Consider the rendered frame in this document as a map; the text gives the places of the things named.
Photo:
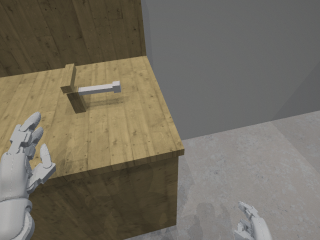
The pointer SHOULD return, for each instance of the counter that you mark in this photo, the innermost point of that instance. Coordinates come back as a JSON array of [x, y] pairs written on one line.
[[116, 154]]

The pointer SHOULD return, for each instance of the left robot hand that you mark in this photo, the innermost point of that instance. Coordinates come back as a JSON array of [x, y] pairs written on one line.
[[15, 167]]

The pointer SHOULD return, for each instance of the robot left forearm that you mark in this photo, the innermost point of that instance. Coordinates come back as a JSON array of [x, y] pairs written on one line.
[[16, 223]]

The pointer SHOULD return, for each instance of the right robot hand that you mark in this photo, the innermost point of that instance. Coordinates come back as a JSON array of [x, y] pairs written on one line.
[[257, 229]]

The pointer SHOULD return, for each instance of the tap lever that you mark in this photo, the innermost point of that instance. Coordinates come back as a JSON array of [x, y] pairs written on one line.
[[115, 87]]

